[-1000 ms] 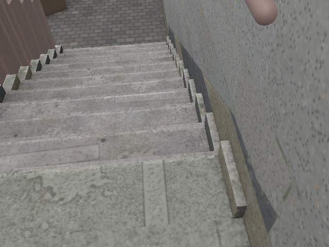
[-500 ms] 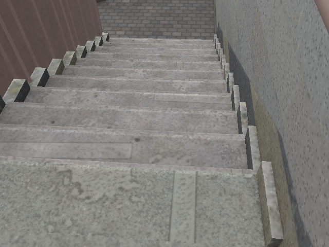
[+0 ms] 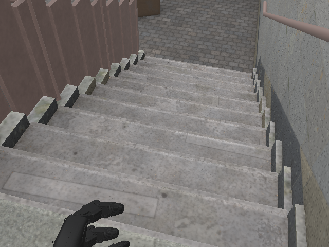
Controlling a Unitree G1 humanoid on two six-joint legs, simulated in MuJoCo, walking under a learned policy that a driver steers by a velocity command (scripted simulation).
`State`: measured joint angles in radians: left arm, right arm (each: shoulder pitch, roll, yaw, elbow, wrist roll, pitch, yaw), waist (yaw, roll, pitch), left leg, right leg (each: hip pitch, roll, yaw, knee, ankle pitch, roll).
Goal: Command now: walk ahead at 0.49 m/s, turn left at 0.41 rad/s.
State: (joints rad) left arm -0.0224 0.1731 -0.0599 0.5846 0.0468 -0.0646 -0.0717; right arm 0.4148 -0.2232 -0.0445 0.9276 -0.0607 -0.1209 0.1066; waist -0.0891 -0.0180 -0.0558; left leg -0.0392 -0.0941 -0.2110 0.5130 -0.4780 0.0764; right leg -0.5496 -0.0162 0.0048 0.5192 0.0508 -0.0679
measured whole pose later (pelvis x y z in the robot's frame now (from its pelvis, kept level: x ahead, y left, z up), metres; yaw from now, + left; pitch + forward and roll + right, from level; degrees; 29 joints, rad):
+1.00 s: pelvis +0.48 -0.09 -0.02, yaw -26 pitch +6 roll -3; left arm 0.52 0.16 -0.03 0.93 0.07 -0.12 -0.05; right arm 0.08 -0.22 0.03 0.76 -0.10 -0.10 -0.01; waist 0.07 0.02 -0.11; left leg -0.83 0.10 -0.09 1.21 -0.12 -0.04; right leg -0.41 0.17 0.04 0.79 -0.47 -0.11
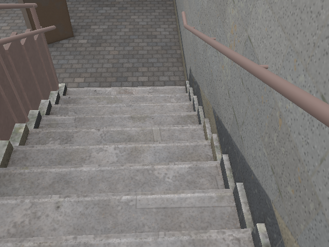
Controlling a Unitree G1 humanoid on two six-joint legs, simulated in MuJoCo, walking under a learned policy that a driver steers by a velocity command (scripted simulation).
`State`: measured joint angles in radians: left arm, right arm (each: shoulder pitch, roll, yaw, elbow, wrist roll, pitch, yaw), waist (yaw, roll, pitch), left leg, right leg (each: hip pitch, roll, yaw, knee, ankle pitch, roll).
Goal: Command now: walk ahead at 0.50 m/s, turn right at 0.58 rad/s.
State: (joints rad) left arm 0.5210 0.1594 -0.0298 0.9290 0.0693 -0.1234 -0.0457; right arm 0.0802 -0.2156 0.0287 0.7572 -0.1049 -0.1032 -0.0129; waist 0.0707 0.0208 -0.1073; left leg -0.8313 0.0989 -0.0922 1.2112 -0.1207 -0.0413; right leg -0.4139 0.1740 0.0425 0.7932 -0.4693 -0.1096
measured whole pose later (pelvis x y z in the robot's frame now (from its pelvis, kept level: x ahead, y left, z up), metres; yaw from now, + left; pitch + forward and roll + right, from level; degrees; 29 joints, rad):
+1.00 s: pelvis +0.52 -0.02 -0.30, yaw +20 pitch +3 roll -3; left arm 0.49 0.18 -0.01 0.94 0.09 -0.13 -0.03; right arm 0.22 -0.24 0.00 0.81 -0.06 -0.06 0.12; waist 0.06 0.04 -0.08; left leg -0.86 0.08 -0.01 1.12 0.06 0.07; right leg -0.27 0.01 -0.26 0.61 -0.40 -0.06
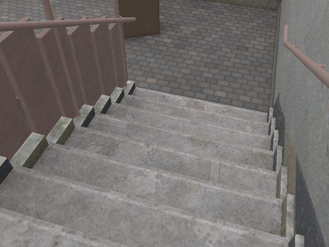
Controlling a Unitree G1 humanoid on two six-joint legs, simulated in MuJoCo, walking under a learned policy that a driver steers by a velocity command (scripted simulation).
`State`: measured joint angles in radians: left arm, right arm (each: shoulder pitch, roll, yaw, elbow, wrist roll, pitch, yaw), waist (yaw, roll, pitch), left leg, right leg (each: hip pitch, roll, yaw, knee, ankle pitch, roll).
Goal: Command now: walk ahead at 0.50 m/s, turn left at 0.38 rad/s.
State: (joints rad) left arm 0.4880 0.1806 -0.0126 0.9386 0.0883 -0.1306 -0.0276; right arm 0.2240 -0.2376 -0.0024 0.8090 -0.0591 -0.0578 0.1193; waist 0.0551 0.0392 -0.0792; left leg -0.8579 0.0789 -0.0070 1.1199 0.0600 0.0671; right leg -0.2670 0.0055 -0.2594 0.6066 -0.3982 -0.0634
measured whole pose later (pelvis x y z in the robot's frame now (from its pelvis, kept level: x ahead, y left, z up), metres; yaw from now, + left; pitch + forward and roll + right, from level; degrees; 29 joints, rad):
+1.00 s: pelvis +0.48 -0.04 -0.22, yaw -18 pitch +4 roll -2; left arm 0.52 0.08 -0.05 0.99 0.08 -0.12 -0.03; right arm 0.05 -0.19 0.06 0.78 -0.07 -0.08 0.02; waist 0.13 0.01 -0.10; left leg -0.69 0.11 -0.05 0.64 0.28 -0.04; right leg -0.42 0.18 0.09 1.09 -0.73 -0.10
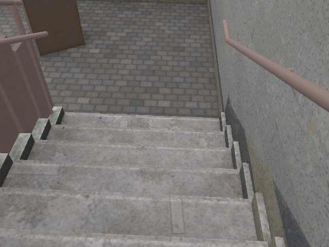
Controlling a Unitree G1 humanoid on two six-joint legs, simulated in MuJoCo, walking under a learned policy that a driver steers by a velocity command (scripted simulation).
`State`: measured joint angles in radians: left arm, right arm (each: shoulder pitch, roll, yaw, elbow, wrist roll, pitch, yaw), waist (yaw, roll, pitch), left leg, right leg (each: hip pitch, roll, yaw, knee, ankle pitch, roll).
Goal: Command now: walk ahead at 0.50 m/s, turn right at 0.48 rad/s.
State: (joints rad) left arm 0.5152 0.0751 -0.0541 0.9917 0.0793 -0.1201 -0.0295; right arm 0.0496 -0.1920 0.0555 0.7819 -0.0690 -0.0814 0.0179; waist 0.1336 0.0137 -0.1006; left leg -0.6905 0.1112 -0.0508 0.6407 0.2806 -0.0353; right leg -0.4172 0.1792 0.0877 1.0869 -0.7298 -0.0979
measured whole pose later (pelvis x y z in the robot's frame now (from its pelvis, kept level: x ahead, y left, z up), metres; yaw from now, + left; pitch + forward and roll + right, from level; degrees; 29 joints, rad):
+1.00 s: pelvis +0.52 +0.08 -0.26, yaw +4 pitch +1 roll +1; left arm 0.29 0.25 0.01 0.85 0.08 -0.09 -0.07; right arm 0.31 -0.24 -0.03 0.95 -0.06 -0.10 0.04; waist -0.02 -0.04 0.01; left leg -0.40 -0.07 0.06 0.72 -0.34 0.10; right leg -0.73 -0.05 0.06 1.67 -0.44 0.02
